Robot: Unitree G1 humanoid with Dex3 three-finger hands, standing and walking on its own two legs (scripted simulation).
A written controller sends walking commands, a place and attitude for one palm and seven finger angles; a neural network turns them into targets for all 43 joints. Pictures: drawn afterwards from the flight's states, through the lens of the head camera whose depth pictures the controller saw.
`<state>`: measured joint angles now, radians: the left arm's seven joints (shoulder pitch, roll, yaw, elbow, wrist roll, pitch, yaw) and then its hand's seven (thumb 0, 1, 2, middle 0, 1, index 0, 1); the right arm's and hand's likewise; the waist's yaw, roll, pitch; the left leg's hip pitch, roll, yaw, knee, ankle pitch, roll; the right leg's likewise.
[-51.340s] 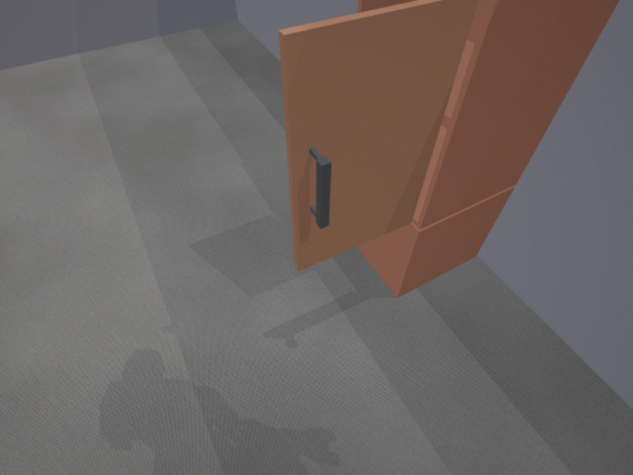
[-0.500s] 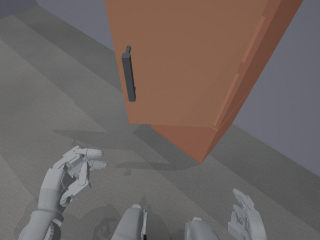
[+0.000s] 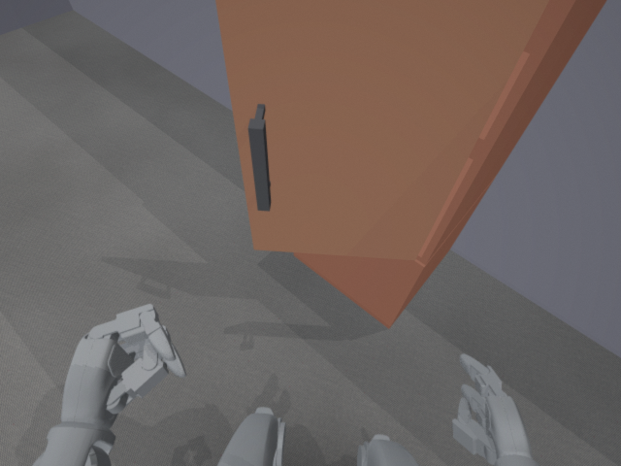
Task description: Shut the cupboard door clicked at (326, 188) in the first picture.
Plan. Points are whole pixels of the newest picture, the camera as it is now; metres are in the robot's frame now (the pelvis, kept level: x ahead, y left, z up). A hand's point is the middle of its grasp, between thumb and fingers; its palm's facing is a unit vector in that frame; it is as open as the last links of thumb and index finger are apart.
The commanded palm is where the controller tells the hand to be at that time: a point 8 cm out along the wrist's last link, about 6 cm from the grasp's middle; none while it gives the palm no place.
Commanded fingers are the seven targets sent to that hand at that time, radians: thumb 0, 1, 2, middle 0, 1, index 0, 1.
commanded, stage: raise the hand and make a fist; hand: left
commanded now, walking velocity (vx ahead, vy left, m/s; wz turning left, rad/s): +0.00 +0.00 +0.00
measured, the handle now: (262, 161) +0.53 +0.13 +0.05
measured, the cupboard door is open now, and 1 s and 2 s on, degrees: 38 38 37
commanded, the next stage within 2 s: bring the fist close to the handle in 0.72 s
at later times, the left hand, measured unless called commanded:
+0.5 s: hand (176, 352) +0.23 +0.17 +0.06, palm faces +0.02 -1.00 -0.04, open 3.1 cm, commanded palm +0.21 +0.23 +0.06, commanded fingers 0.00 0.90 0.90 -1.30 -1.50 -1.30 -1.50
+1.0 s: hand (198, 329) +0.26 +0.16 +0.06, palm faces +0.00 -1.00 -0.03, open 3.1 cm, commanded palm +0.25 +0.20 +0.06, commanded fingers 0.00 0.90 0.90 -1.30 -1.50 -1.30 -1.50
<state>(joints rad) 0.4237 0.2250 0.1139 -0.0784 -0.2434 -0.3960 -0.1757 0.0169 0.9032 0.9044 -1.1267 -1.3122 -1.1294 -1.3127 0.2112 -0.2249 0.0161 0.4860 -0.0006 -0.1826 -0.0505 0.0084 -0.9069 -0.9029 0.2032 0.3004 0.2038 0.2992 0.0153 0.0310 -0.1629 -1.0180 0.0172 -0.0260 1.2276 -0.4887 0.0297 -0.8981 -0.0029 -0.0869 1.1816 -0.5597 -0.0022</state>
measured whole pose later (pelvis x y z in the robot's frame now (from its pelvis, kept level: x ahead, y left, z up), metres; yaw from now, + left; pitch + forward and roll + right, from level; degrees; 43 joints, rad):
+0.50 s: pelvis +0.01 -0.01 +0.00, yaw +0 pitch +16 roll -3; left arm 0.38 0.23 0.14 -0.02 -0.28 -0.39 -0.22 0.02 0.90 0.90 -1.30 -1.50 -1.30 -1.50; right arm 0.26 -0.24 0.01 0.51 0.01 -0.16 -0.06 0.01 -0.91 -0.90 0.20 0.30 0.20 0.30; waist 0.01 0.04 -0.16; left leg -0.98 0.03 -0.03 1.20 -0.49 0.01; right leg -0.88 0.01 -0.09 1.17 -0.57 -0.02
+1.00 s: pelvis +0.01 -0.02 +0.00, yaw +0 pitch +16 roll -3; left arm 0.26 0.21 0.10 0.04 -0.25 -0.39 -0.20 0.02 0.90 0.90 -1.30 -1.50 -1.31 -1.50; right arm 0.23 -0.25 0.02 0.51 0.00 -0.17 -0.06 0.01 -0.91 -0.90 0.20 0.30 0.20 0.30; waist 0.01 0.05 -0.16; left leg -1.01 0.02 -0.04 1.22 -0.50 0.00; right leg -0.90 0.01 -0.10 1.19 -0.58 -0.03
